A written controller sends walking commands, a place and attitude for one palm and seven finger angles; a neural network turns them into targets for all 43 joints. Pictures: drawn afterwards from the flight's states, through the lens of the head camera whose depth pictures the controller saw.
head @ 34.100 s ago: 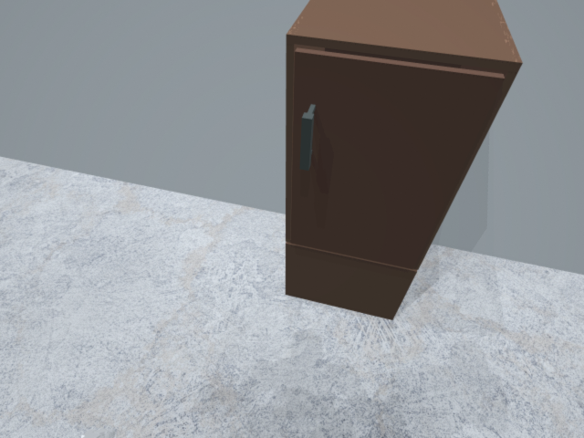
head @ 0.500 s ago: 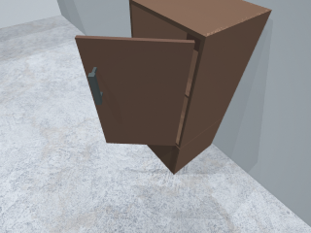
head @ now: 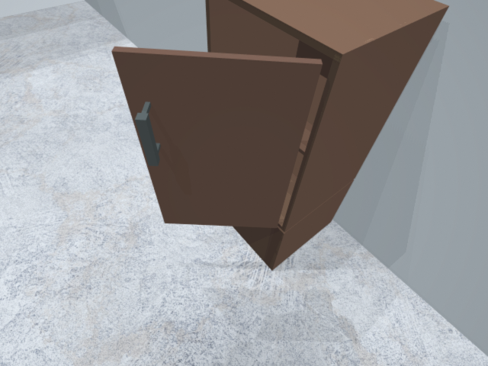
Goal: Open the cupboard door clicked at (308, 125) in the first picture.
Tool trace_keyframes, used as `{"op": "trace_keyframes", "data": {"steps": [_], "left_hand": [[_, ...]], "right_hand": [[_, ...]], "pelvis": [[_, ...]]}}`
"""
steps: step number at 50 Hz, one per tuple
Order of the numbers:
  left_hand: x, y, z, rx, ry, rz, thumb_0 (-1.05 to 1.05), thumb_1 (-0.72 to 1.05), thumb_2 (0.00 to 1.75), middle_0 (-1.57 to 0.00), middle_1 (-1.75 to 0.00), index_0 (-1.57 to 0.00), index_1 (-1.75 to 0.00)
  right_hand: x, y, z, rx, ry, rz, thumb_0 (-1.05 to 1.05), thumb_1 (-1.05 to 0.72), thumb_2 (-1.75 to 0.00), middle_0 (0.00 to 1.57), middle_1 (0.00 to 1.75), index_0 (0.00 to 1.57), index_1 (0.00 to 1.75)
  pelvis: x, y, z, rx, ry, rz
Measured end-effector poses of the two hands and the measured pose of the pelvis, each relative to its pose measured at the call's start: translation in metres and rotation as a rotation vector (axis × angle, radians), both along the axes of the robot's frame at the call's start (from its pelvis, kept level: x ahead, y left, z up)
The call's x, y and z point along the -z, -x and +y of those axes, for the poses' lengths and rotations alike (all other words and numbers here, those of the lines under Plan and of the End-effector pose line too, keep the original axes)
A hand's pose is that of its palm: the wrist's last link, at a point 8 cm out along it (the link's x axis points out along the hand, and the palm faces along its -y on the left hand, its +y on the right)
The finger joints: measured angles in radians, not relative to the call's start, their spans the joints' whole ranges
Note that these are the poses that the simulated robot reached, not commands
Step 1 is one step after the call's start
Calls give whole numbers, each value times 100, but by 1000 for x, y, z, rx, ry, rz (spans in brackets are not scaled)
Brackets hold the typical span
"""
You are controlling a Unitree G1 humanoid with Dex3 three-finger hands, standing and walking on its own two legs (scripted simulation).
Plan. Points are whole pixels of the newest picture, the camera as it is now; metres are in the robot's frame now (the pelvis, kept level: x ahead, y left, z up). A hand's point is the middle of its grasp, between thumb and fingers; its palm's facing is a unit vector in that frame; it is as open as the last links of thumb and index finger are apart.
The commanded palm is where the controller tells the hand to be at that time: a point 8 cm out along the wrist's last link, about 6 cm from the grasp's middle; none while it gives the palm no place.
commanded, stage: come to a stop and stand still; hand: left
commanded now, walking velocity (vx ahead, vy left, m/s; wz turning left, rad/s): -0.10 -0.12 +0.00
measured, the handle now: (150, 134) +0.54 +0.24 +0.03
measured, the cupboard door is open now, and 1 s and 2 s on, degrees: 49 49 49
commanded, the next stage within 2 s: look again from close up in 0.94 s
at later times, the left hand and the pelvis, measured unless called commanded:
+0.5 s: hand out of the picture +0.06 +0.14 -0.16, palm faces +0.02 -0.98 -0.20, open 7.3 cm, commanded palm none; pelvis +0.00 -0.04 +0.01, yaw +0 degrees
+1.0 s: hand out of the picture -0.02 +0.12 -0.17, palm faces +0.05 -0.98 -0.19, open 7.4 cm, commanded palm none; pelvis -0.01 -0.05 +0.01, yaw +1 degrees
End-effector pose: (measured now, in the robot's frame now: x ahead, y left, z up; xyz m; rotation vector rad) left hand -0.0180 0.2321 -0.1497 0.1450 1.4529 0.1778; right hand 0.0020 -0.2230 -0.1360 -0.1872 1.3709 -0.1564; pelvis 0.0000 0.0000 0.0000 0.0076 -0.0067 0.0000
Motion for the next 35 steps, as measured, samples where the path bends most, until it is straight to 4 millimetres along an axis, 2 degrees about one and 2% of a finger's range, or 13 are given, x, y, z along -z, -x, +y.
{"op": "trace_keyframes", "data": {"steps": [4,9,18,25,35], "left_hand": [[-6,-31,2,21,-21,-62,0,91,90,-20,-30,-20,-30],[-10,-62,-8,52,-40,-138,0,91,90,-20,-30,-20,-30],[-12,-83,-34,60,-3,-205,0,92,90,-20,-30,-20,-30],[-16,-72,-41,52,0,-202,0,92,90,-20,-30,-20,-30],[-17,-27,-46,22,-10,-112,0,91,90,-20,-30,-20,-30]], "right_hand": [[4,1,4,14,-26,25,1,-90,-89,20,30,20,30],[14,-3,-6,46,-41,35,1,-91,-89,20,30,20,30],[4,-12,-25,40,-24,-5,1,-92,-89,20,30,20,30],[-1,-13,-36,18,-22,-16,1,-91,-89,20,30,20,30],[-2,-5,-47,-2,-28,-1,1,-91,-89,20,30,20,30]], "pelvis": [[-1,-2,-4,1,-5,-1],[2,-7,-14,6,0,2],[-4,-8,-28,-2,-1,6],[-8,-5,-38,-5,1,-2],[-11,1,-47,-12,2,-10]]}}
